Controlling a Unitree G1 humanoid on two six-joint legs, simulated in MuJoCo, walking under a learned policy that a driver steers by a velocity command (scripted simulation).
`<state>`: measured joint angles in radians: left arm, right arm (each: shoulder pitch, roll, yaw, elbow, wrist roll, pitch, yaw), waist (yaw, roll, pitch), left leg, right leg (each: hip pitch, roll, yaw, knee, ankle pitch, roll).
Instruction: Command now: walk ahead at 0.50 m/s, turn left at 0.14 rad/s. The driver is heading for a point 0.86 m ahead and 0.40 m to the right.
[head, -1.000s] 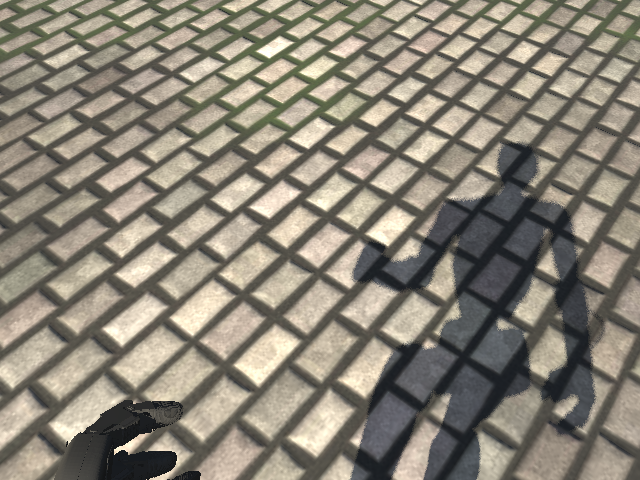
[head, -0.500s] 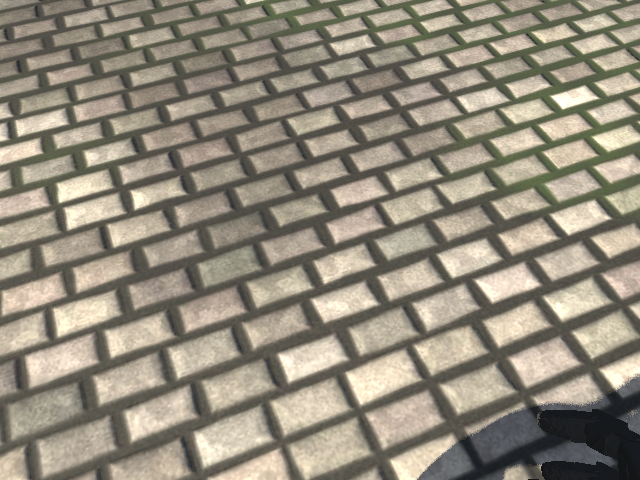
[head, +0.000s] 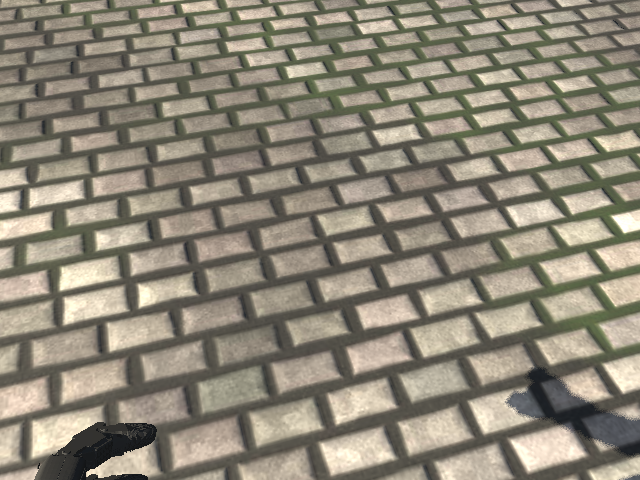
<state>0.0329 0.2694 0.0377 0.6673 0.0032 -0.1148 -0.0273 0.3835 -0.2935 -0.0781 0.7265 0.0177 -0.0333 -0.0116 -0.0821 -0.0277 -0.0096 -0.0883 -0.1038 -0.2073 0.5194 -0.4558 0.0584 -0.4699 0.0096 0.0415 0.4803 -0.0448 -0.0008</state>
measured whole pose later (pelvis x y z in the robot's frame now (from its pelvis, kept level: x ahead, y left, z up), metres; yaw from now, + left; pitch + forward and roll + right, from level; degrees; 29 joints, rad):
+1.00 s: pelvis +0.48 -0.12 -0.01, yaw -30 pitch +2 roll +1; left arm 0.09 0.30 0.06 0.58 -0.02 -0.03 -0.04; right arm 0.31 -0.31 -0.07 0.83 0.01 -0.07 0.00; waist -0.05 -0.01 0.07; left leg -0.17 0.06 0.05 1.02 -0.49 -0.03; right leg -0.51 0.04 -0.03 0.66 -0.17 -0.10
